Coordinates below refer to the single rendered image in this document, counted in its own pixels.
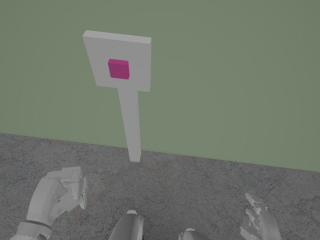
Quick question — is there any button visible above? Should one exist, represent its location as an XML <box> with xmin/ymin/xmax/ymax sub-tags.
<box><xmin>108</xmin><ymin>59</ymin><xmax>130</xmax><ymax>80</ymax></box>

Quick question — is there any left robot hand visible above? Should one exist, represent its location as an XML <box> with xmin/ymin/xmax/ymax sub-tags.
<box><xmin>26</xmin><ymin>166</ymin><xmax>89</xmax><ymax>226</ymax></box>

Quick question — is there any panel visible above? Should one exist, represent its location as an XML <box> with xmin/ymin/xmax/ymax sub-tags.
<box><xmin>82</xmin><ymin>30</ymin><xmax>152</xmax><ymax>163</ymax></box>

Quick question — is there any left robot forearm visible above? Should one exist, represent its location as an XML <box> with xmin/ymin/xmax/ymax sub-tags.
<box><xmin>10</xmin><ymin>220</ymin><xmax>53</xmax><ymax>240</ymax></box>

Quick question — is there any right robot hand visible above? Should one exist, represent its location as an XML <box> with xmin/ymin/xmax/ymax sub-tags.
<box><xmin>240</xmin><ymin>192</ymin><xmax>282</xmax><ymax>240</ymax></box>

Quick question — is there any right robot thigh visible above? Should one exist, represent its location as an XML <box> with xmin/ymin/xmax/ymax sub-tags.
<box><xmin>178</xmin><ymin>230</ymin><xmax>209</xmax><ymax>240</ymax></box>

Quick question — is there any left robot shin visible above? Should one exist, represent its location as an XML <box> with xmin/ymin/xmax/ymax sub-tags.
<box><xmin>127</xmin><ymin>210</ymin><xmax>137</xmax><ymax>214</ymax></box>

